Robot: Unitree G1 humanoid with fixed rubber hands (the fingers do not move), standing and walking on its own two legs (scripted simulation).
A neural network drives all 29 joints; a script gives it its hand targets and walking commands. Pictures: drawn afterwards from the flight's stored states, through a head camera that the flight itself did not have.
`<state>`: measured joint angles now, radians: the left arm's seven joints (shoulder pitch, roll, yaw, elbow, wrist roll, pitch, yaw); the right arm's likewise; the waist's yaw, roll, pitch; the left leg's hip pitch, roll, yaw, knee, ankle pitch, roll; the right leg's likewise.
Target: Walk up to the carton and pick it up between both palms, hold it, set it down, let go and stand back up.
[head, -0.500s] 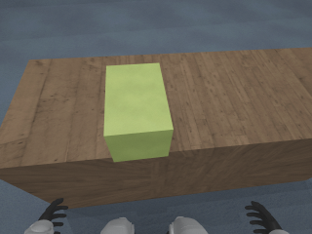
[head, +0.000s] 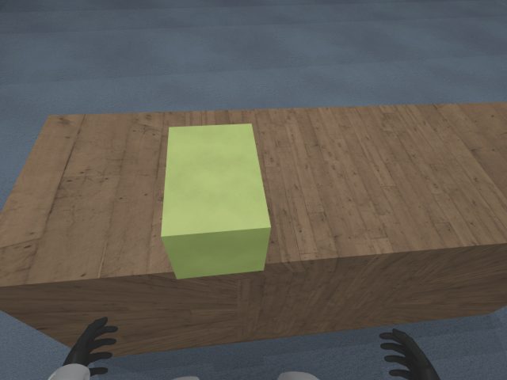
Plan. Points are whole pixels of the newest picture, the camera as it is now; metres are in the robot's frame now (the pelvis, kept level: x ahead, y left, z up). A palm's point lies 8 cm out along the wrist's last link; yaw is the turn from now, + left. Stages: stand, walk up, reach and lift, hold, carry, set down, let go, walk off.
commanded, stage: reach and lift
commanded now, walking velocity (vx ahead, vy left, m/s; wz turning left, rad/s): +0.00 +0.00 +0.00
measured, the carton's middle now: (215, 197) +0.44 +0.07 -0.03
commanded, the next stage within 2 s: none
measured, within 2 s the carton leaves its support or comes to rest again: neither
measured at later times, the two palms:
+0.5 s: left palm (76, 347) +0.17 +0.26 -0.03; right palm (405, 359) +0.15 -0.23 -0.03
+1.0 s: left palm (94, 328) +0.19 +0.23 -0.01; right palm (380, 327) +0.19 -0.19 +0.00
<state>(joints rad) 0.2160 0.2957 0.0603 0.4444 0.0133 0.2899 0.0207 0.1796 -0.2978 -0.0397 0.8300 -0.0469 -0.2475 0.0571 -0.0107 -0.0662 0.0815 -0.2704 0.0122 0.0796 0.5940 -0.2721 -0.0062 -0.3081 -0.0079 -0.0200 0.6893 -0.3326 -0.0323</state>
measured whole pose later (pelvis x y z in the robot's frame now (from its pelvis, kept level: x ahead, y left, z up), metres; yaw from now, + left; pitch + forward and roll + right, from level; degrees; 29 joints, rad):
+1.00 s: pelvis +0.02 +0.01 +0.02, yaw +0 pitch +0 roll +2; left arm 0.35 0.23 -0.02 0.22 -0.17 -0.18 0.07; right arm 0.32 -0.16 0.08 0.33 0.14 -0.32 0.02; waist -0.01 -0.07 0.04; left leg -0.21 -0.01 0.08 0.40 -0.18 -0.01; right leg -0.26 -0.02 -0.02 0.53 -0.27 -0.03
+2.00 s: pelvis +0.02 +0.01 +0.02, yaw +0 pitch +0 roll +2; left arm -0.12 0.21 0.11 0.24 -0.18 0.22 0.04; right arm -0.19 -0.15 0.10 0.27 0.22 0.02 -0.11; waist 0.00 -0.06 0.03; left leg -0.20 -0.01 0.08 0.38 -0.18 0.00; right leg -0.25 -0.02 -0.02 0.51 -0.26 -0.03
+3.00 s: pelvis +0.01 +0.02 +0.01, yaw +0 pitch +10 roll -1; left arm -0.74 0.18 0.19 1.32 -0.11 -0.28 0.07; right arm -0.77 -0.12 0.10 1.14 0.22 -0.13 -0.11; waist 0.01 -0.02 -0.08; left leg -0.51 0.06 0.06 0.60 -0.26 -0.01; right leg -0.48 0.04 -0.03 0.53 -0.23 -0.03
